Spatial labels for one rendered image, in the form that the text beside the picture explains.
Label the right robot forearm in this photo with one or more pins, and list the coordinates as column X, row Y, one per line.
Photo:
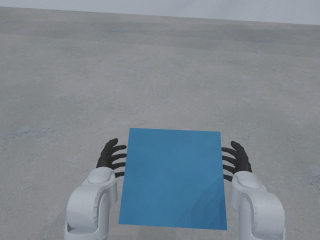
column 261, row 215

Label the left robot forearm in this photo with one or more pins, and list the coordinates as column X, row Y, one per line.
column 88, row 207

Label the right robot hand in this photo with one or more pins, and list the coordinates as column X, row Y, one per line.
column 241, row 162

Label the left robot hand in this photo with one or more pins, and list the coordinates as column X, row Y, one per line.
column 106, row 157

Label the carton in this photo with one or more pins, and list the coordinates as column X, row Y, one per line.
column 174, row 178

